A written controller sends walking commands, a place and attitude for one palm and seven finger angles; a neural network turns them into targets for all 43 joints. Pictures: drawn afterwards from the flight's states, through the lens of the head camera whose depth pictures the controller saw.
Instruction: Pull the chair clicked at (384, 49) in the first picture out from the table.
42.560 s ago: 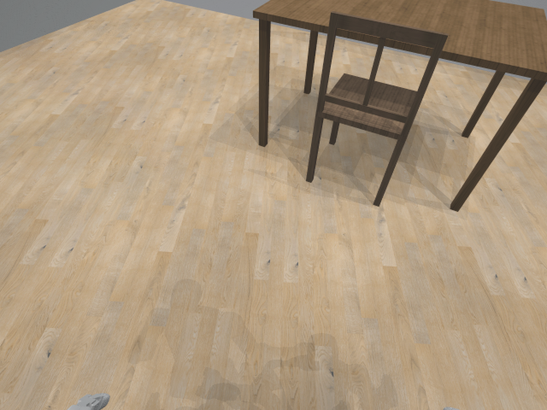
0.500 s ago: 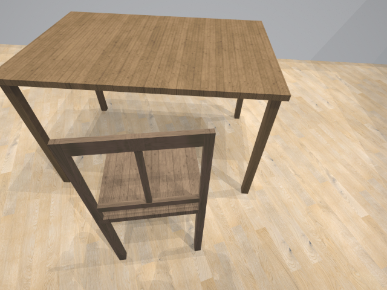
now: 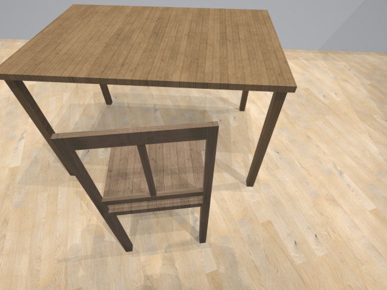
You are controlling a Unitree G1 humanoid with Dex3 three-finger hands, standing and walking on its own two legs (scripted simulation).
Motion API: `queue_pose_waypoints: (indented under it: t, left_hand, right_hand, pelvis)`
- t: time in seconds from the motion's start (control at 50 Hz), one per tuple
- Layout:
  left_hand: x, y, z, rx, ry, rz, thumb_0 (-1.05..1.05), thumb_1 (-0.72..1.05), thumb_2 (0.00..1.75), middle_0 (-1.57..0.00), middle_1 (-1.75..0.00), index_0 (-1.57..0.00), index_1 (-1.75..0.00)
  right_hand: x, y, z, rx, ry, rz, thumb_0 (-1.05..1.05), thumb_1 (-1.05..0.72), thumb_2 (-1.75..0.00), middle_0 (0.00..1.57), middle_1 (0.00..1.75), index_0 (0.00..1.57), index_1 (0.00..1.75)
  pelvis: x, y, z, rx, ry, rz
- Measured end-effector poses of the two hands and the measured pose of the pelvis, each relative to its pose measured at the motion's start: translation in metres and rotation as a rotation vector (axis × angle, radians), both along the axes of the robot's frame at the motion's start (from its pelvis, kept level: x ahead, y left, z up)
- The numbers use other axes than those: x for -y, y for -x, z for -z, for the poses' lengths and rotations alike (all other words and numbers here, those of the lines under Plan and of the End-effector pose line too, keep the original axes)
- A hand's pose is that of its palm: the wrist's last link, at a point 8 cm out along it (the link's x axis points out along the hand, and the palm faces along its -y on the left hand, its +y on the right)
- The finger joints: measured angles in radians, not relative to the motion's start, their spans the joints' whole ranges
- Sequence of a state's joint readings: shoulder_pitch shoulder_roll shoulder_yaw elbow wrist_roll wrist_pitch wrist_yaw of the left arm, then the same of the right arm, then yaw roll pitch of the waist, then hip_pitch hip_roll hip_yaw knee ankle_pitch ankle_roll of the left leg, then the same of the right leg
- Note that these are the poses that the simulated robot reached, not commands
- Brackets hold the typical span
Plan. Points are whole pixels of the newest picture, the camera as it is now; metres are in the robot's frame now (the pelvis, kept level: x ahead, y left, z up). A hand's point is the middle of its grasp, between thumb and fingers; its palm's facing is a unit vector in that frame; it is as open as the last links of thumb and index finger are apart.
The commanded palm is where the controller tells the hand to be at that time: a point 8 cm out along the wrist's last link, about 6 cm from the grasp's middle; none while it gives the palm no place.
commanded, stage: raise the hand toward the chair's back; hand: left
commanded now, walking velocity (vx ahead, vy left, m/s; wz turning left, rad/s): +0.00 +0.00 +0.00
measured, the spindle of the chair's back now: (147, 172) +0.45 +0.18 -0.11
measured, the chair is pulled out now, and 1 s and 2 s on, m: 0.24 0.24 0.24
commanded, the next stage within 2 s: none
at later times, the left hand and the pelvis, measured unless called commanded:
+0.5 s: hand out of the picture +0.12 +0.20 -0.06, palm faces +0.35 -0.93 -0.06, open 10.6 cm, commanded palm +0.12 +0.23 -0.06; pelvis -0.04 +0.00 -0.11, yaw +3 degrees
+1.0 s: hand (109, 258) +0.19 +0.20 -0.06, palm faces +0.13 -0.99 -0.03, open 14.9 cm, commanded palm +0.16 +0.26 -0.05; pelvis -0.03 +0.02 -0.11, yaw +1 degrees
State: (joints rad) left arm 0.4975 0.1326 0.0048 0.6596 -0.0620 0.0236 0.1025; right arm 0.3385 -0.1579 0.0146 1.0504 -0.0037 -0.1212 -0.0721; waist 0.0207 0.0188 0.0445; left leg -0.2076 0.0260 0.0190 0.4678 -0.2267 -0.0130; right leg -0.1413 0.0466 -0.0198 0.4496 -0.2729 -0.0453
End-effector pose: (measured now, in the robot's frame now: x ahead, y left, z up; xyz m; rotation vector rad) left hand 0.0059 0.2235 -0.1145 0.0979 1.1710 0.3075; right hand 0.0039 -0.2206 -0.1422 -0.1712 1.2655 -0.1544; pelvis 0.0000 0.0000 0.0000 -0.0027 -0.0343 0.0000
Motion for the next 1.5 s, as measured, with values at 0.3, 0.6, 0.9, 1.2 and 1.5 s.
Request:
queue_pose_waypoints:
  t: [0.3,0.6,0.9,1.2,1.5]
  left_hand:
    - [0.05,-0.148,-0.069,1.22,0.17,0.145,0.01,0.67,0.79,-0.17,-0.26,-0.18,-0.26]
    - [0.0,-0.126,-0.085,1.354,-0.033,0.198,0.01,0.31,0.64,-0.13,-0.2,-0.13,-0.2]
    - [-0.041,-0.139,-0.08,1.183,-0.143,0.083,0.0,-0.04,0.49,-0.1,-0.15,-0.1,-0.15]
    - [-0.054,-0.152,-0.086,1.171,-0.102,0.081,-0.01,-0.39,0.34,-0.07,-0.1,-0.08,-0.09]
    - [-0.069,-0.165,-0.089,1.146,-0.072,0.139,-0.02,-0.5,0.3,-0.06,-0.08,-0.07,-0.08]
  right_hand:
    - [0.028,-0.173,-0.039,0.736,0.118,-0.221,0.02,-0.91,-0.9,0.2,0.3,0.2,0.3]
    - [-0.055,-0.184,0.04,0.68,-0.084,-0.324,0.01,-0.9,-0.9,0.2,0.3,0.2,0.3]
    - [0.011,-0.107,0.036,0.432,0.109,-0.151,0.02,-0.9,-0.9,0.2,0.3,0.2,0.3]
    - [-0.031,-0.163,0.005,0.613,0.053,-0.193,0.01,-0.9,-0.9,0.2,0.3,0.2,0.3]
    - [-0.033,-0.154,0.006,0.558,0.057,-0.202,0.01,-0.9,-0.9,0.2,0.3,0.2,0.3]
  pelvis:
    - [-0.001,0.032,0.075,-0.23,-0.02,-0.008]
    - [-0.001,0.048,0.118,-0.296,0.066,-0.058]
    - [-0.015,0.03,0.099,-0.305,0.051,-0.031]
    - [-0.026,0.024,0.09,-0.291,0.057,-0.033]
    - [-0.03,0.022,0.083,-0.275,0.064,-0.038]
